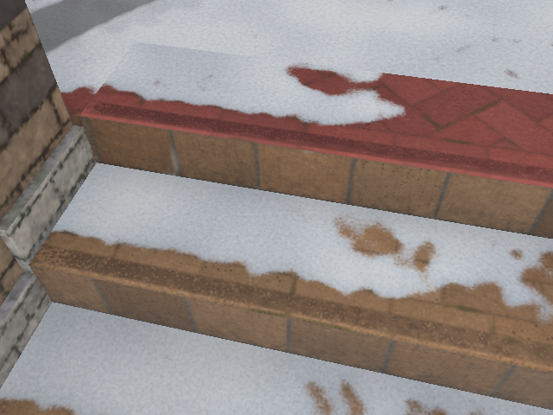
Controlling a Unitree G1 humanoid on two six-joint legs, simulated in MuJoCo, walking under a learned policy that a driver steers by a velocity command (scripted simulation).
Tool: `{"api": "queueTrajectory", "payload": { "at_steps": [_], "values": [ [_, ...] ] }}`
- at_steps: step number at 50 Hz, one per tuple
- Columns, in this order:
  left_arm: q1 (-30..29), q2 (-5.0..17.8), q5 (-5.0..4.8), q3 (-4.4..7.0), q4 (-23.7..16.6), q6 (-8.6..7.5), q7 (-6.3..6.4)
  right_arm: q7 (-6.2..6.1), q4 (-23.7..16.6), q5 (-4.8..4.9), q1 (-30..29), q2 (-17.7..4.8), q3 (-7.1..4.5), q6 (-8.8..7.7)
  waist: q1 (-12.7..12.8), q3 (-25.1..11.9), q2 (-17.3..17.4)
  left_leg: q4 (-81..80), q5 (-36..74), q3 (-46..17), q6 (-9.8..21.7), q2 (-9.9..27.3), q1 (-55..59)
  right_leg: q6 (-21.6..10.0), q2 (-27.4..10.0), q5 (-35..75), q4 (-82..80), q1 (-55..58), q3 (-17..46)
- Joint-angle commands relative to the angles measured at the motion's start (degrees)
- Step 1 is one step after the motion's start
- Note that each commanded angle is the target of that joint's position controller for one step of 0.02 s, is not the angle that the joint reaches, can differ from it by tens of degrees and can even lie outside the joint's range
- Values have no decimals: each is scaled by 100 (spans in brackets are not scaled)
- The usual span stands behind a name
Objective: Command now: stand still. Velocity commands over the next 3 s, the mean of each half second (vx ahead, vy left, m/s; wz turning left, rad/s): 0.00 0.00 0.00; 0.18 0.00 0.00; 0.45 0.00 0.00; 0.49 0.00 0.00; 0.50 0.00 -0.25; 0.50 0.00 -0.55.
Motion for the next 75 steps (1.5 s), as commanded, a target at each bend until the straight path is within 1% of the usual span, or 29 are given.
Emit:
{"api": "queueTrajectory", "payload": {
  "at_steps": [1, 10, 32, 34, 37, 38, 41, 43, 44, 45, 46, 47, 48, 49, 51, 52, 57, 60, 62, 63, 64, 65, 66, 67, 69, 70, 71, 73, 75],
  "values": [
    [149, 372, -12, 45, -132, -50, -1, -13, -265, 1, -49, -506, -89, -72, -3, -270, -103, -280, 818, 264, 192, 41, -59, -171, -365, 1665, -444, 240, 250],
    [382, 553, -45, 136, 27, -27, 98, 45, -238, -26, -146, -423, -65, -133, 111, -275, -37, -168, 1003, 209, 296, 25, 18, -238, -374, 1419, -398, 112, 223],
    [981, 277, -67, -28, 479, -6, 136, 167, 149, -11, 78, -271, -53, -48, 84, -49, -64, -172, 930, 142, 525, -15, 176, -157, -381, 836, -375, -246, 65],
    [1295, 382, 29, 18, 606, 40, 154, 141, 252, -76, 322, -372, -114, 1, 139, 177, -218, -210, -518, 200, 566, -93, 30, -360, -514, -533, -727, -336, 243],
    [1656, 910, 294, 235, 696, -9, 369, -68, 119, -292, 156, -399, -246, -25, 425, 566, -664, 577, -1393, 409, 757, -285, -963, -1297, -1549, -2421, -1656, -11, 1749],
    [1368, 1209, 38, 370, 514, 110, 790, -226, -62, -136, 294, -12, -83, -42, 186, 297, -1137, 974, -1162, 795, 585, -166, -1131, -1021, -1614, -2584, -1761, 446, 2187],
    [1458, 930, 12, 408, 522, 110, 1008, -284, -171, -151, 16, -8, -60, -175, 254, 741, -745, 504, -1186, 973, 514, -57, -1013, -1026, -1863, -1489, -1694, 177, 2129],
    [723, 759, -16, 397, 299, 148, 931, -321, 324, -23, 1682, -71, -120, -255, -514, 575, -214, -837, -677, 553, 693, -92, 1434, -693, -1077, -623, -267, -1299, 982],
    [720, 104, 479, 125, 222, 230, 566, -250, 1076, -456, 3234, -250, -222, -364, -910, 182, 1101, -950, -326, -932, 1477, 701, 3186, -663, -444, -394, 1211, -2913, 352],
    [320, 14, 408, 142, -29, 151, 394, -239, 1276, -577, 4599, -667, -237, -354, -1437, 68, 1788, -2042, -1536, -3855, 2587, 1865, 4229, -511, 271, -817, 3554, -4807, 701],
    [304, 268, 216, 223, 1, 38, 409, -170, 1436, -770, 4459, -651, -123, -336, -1245, 745, 1167, -2209, -2072, -4371, 2692, 2344, 3731, -825, 305, -280, 5943, -5955, 1801],
    [509, 447, 101, 255, 113, -35, 416, -71, 1343, -808, 3377, -448, -62, -278, -687, 983, 567, -1982, -1735, -3501, 2429, 2173, 2937, -1031, 282, 328, 7380, -6397, 1857],
    [30, 222, 80, 180, -381, -271, 608, -206, 766, 23, 2185, -607, -192, -286, -173, 420, 107, -1989, -1078, -2048, 1636, 1955, 2311, -619, -278, 124, 7724, -5587, 714],
    [-38, 128, 126, 99, -496, -298, 671, -213, 732, 93, 1873, -345, -33, -368, -8, 172, -139, -1863, -1065, -1612, 1383, 1623, 1867, -444, -471, 43, 8016, -5487, 409],
    [-634, -276, 106, -83, -983, -127, 706, -240, 937, -112, 1971, 102, 174, -473, 8, 393, -51, -1835, -1124, -1231, 1344, 1274, 885, -330, -585, -176, 8942, -5952, 88],
    [-848, -458, 25, -180, -1216, -37, 720, -213, 1077, -158, 2108, 27, 189, -496, -3, 596, 117, -1917, -1244, -1265, 1442, 1326, 612, -348, -551, -405, 9554, -6392, -36],
    [-1838, -433, 46, -456, -2381, 167, 876, -428, 1409, -13, 2327, -118, 287, -442, 157, 999, 275, -3106, -622, -713, 1261, 1026, -649, -365, -949, -367, 7223, -5566, -139],
    [-1582, -414, -61, -491, -2226, 356, 795, -555, 1141, 142, 2511, -430, 240, -285, -4, 338, -90, -3580, 2617, 122, 1404, 1149, 323, -587, -711, -471, 5229, -3614, -966],
    [-692, -306, -176, -399, -1768, 353, 836, -482, 931, 164, 2598, -777, 173, -274, 379, -609, 469, -1909, 7766, 563, 1482, 1116, 1047, -616, -16, -976, 4408, -1942, -1486],
    [-68, -97, -144, -274, -1532, 281, 836, -439, 830, 66, 2543, -903, 110, -244, 638, -916, 752, -763, 8893, 506, 1365, 1236, 1665, -629, 208, -1160, 3806, -1631, -1423],
    [709, 161, -64, -156, -1304, 217, 872, -361, 794, 55, 2364, -990, 40, -257, 1072, -1305, 1110, 602, 8714, 510, 1207, 1231, 1624, -734, 192, -1184, 3042, -721, -851],
    [1317, 725, 99, 56, -1029, 152, 899, -289, 441, 43, 2094, -820, 3, -315, 1255, -1581, 495, 2551, 6942, 464, 966, 774, -9, -1111, -769, -2456, 2000, 370, 1483],
    [1580, 1475, 90, 299, -746, 242, 897, -49, 22, -100, 1742, -271, -6, -333, 1105, -1685, -1480, 4901, 738, 180, 712, -512, -1910, -1687, -1957, -3470, -791, 1027, 4865],
    [854, 1390, -2, 341, -777, 243, 898, 27, -233, -359, 1603, -188, -91, -388, 613, -1223, -1293, 6676, 553, -694, 844, -286, -2721, -1524, -2121, -3989, -1660, 451, 5807],
    [259, 375, 74, 182, -409, 76, 802, -56, -910, -353, 856, 148, -5, -294, -10, 80, 80, 7424, 1138, -218, 910, 136, -3275, -1015, -2064, -3411, -1195, -1280, 4047],
    [450, -54, 156, 101, -165, -51, 753, -131, -1029, -291, 748, 285, 15, -208, -106, 234, 402, 7536, 1077, -218, 912, 151, -3325, -809, -1892, -2262, -943, -1609, 3135],
    [493, -359, 227, 20, 56, -165, 712, -193, -1128, -211, 891, 463, 68, -83, -360, 214, 124, 8026, 820, -329, 954, 67, -3515, -705, -1754, -1614, -923, -1745, 2585],
    [696, -261, 122, 61, 366, -342, 582, -244, -1268, -227, 916, 723, 167, 86, -592, 277, -39, 7748, 950, -491, 1043, 138, -3970, -417, -1414, -844, -925, -1609, 1578],
    [790, 16, 18, 105, 346, -334, 607, -188, -1457, -224, 495, 582, 181, 158, -541, 381, 9, 6800, 1122, -262, 884, 140, -4034, -494, -1247, -637, -1263, -1724, 995]
  ]
}}
Next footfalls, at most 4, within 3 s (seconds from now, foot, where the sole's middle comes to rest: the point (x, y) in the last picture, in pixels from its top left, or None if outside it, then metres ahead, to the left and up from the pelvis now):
1.28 right None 0.38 -0.05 -0.62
1.88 left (230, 246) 0.77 0.13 -0.46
2.34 right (311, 106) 1.07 -0.06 -0.31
2.84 left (240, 38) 1.37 0.12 -0.31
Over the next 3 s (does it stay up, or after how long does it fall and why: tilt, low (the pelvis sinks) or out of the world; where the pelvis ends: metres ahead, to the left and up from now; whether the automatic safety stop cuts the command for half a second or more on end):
stays up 1.26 0.04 0.47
